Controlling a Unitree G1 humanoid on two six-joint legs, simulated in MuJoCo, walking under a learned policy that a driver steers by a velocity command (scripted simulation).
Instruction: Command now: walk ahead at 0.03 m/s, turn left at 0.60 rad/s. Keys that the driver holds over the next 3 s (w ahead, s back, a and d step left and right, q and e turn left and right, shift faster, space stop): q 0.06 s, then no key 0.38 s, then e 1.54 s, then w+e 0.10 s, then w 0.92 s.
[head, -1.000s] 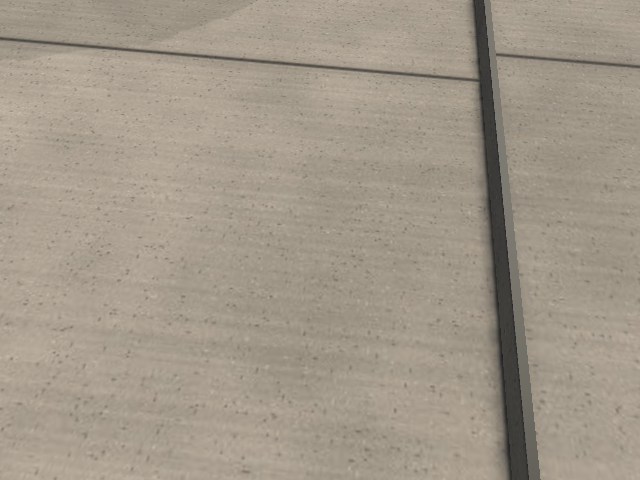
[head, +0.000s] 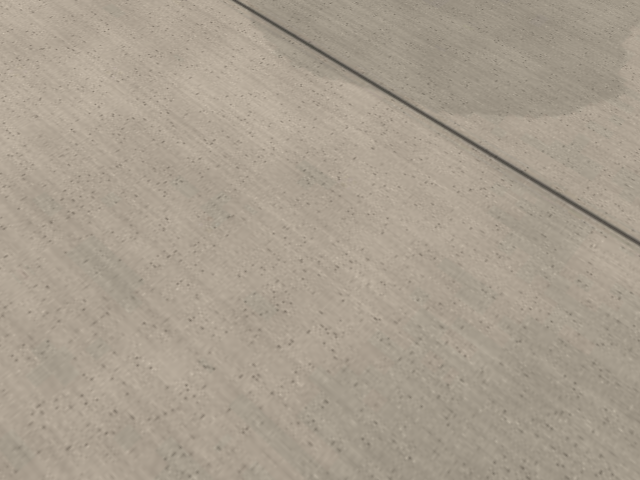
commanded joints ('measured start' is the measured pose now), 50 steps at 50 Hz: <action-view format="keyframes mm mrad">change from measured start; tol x16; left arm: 1 -5 105 27 -61 7 -7 11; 50 153 73 23 -114 -20 48 -34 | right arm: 1 -19 -169 -47 -65 12 -22 -15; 50 -27 -128 -49 77 32 -22 -36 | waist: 1 2 159 -182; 14 12 179 -160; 18 -69 -143 -134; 40 -19 253 -137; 50 29 141 -169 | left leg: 1 234 235 -279 -166 504 197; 14 113 166 -316 -105 255 151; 17 18 -40 -116 31 -125 -14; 35 182 19 -45 -5 118 -12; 41 243 430 -369 -189 457 265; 50 131 247 59 17 245 57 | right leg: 1 -152 -2 86 100 68 5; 14 217 37 42 -542 274 -22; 16 368 -119 190 -662 560 -89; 18 212 -226 316 -698 480 -235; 23 185 -74 166 -671 258 -99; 36 104 -12 269 -499 406 -145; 41 -103 36 103 88 -157 -36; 50 285 77 -55 -512 300 -68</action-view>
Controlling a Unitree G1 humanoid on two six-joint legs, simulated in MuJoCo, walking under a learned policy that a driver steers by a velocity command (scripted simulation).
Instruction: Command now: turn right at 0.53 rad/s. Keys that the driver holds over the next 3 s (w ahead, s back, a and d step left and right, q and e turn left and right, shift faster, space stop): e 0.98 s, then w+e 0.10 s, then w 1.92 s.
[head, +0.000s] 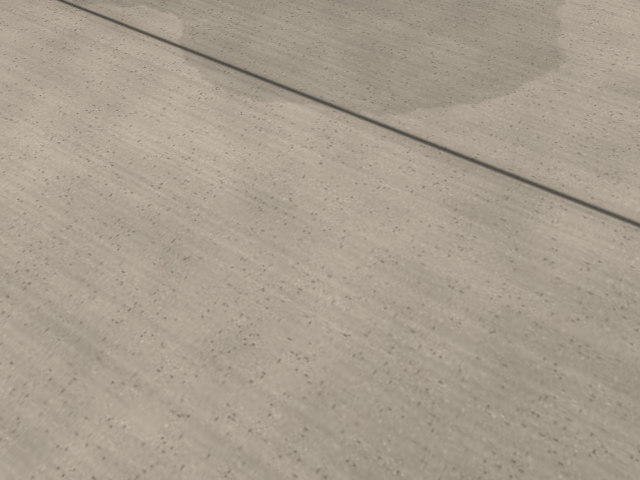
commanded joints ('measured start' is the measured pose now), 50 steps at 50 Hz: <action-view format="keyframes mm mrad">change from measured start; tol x16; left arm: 1 105 169 58 -46 8 -7 14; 50 134 126 56 -161 3 5 18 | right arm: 1 34 -103 -29 -40 -7 -11 8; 50 -18 -157 -36 -13 27 -23 33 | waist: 1 18 -107 -139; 2 14 -371 -129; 6 15 -105 -113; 27 -21 -163 -157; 30 42 251 -126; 50 32 69 -148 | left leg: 1 -136 77 20 210 84 51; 2 -424 -82 -7 479 -389 -38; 3 -421 -89 -171 649 -421 -32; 9 -357 -75 -193 589 -56 -35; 25 -126 -143 -218 27 -46 -19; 28 131 -41 -254 -237 238 41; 30 176 289 -621 -246 571 287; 36 150 135 -273 -225 483 254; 47 197 217 -143 -195 518 258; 50 67 163 -48 -21 283 139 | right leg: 1 297 -40 140 -278 426 -90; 2 350 -328 591 -333 759 -296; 3 317 -371 645 -370 664 -403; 10 252 -166 383 -364 513 -248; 17 237 -137 468 -363 325 -247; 27 202 -68 587 -242 472 -188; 30 -175 191 256 217 -345 -17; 35 -234 82 175 535 -105 91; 41 -232 -1 94 287 -80 110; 50 236 37 -7 -279 205 -37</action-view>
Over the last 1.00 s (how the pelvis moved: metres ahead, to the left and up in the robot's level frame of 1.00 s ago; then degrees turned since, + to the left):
0.03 -0.05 -0.01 -7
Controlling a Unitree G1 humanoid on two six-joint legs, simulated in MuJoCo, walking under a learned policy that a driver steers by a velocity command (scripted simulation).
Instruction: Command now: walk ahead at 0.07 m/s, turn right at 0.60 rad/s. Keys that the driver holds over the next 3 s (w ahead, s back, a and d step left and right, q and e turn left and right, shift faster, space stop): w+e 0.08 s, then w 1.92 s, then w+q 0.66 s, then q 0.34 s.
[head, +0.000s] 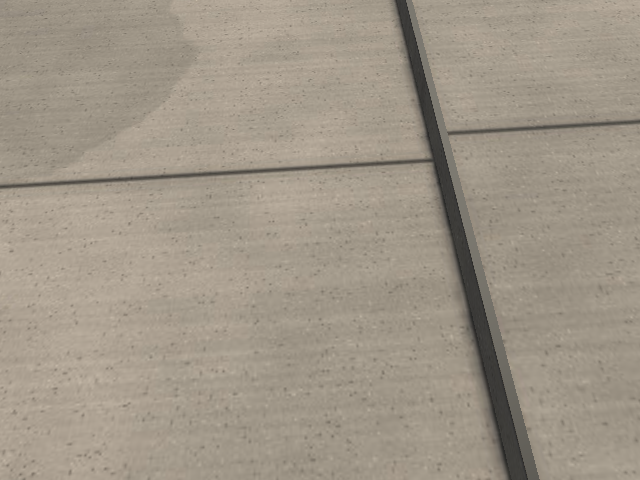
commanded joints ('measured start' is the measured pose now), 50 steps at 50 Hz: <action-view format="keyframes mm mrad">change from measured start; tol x16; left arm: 1 173 222 79 -35 -6 -13 18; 29 322 25 -25 72 6 -148 35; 50 -137 58 -15 -17 10 -181 -37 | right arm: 1 40 -76 -20 -43 -26 -19 6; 22 -197 -74 12 -96 -5 -118 56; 29 321 -243 -46 17 -25 -118 42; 34 107 -89 7 -9 -37 -104 29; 50 257 -165 -11 103 -2 -63 0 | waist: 1 42 -162 -182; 23 88 -128 22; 27 -77 -99 -199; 29 -83 281 -430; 33 -25 58 -78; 50 -28 64 -44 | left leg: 1 -220 58 21 301 -89 39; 2 -502 -99 -51 539 -406 -8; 3 -555 -71 -189 644 -366 7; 11 -488 -29 -160 355 176 0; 23 -371 -52 -148 26 216 41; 27 123 -68 -128 -11 212 143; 29 586 290 -856 -191 -112 345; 37 62 119 -351 -366 225 287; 50 306 149 -219 -234 622 204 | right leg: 1 368 -129 240 -235 310 -139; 2 388 -344 637 -284 148 -364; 5 290 -257 542 -407 -346 -303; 24 294 -225 286 -384 255 -233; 27 192 -119 176 -10 602 -158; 29 -332 114 172 586 -296 -54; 30 -440 48 202 676 -252 -62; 43 -311 -63 20 57 371 -14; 50 -248 -3 20 -104 255 -90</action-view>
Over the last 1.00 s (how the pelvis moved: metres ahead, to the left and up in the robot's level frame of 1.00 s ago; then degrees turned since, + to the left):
0.01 -0.02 0.01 -36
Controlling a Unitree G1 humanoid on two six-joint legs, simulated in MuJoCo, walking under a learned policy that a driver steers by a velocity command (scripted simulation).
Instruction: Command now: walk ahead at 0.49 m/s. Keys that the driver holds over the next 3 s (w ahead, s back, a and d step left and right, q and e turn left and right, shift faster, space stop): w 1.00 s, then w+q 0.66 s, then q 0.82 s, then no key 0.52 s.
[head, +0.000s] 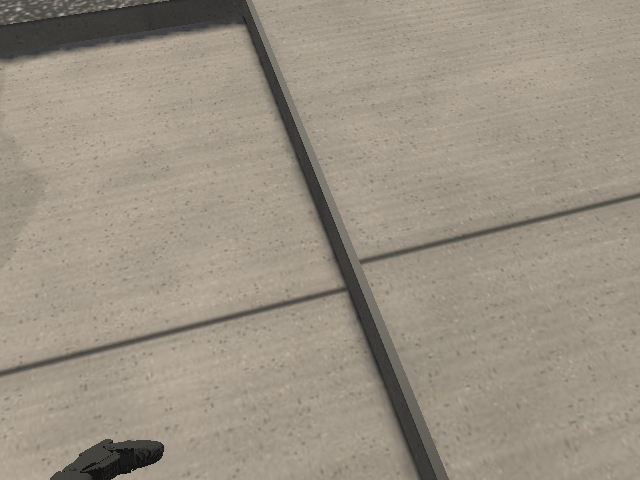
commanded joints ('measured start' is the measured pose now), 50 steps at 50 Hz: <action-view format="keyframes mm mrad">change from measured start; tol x32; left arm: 1 42 141 52 -59 0 -14 -3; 4 406 326 110 38 17 -3 14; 30 430 56 33 117 9 19 56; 50 -75 57 27 23 0 -1 6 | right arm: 1 -4 -196 -49 -37 -2 10 -10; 24 -387 -65 -4 -226 -2 -24 35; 31 81 -224 -69 -123 -18 -18 26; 50 27 -139 -36 -16 -13 5 -9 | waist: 1 99 125 -50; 4 154 -231 -431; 23 160 -32 39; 31 -11 320 -392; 50 -2 84 49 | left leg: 1 25 290 -99 158 825 116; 3 -225 193 -35 624 648 55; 5 -744 17 -173 1112 -239 -8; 26 -631 133 -52 314 294 -2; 29 -138 143 -58 312 290 80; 31 263 430 -755 96 17 275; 37 -243 275 -279 -30 280 189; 50 -57 294 -128 -36 424 177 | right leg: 1 138 51 -32 -25 -99 -54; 4 1003 -333 613 -68 -208 -325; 13 411 -173 196 -367 37 -245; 26 602 -218 93 -288 26 -144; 29 466 -104 -3 160 180 -72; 32 -168 40 109 804 -568 2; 50 -106 -31 -8 94 -31 21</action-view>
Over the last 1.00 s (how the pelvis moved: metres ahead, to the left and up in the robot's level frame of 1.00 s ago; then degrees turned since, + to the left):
0.43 -0.03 0.00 -8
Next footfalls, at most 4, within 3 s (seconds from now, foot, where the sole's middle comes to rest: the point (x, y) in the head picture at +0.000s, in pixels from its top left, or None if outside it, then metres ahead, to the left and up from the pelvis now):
0.06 right None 0.22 -0.12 -0.77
0.58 left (236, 466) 0.49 0.15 -0.77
1.12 right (330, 330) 0.78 -0.07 -0.77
1.66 left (190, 259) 1.01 0.26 -0.77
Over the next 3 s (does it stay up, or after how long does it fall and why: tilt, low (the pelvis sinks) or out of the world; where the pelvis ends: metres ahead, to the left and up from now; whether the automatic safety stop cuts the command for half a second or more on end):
stays up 1.06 0.26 0.00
